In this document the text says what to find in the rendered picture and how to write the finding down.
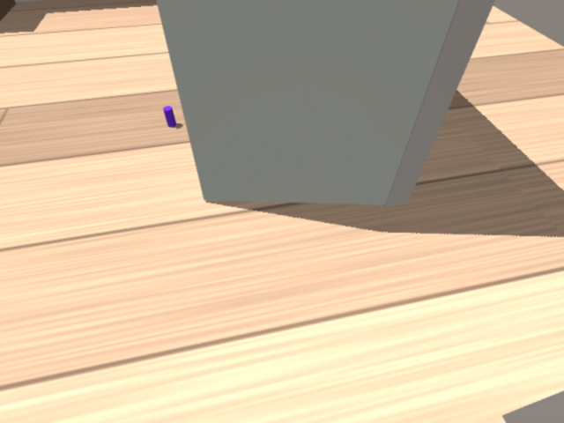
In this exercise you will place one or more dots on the can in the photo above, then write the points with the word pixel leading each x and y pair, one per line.
pixel 169 114

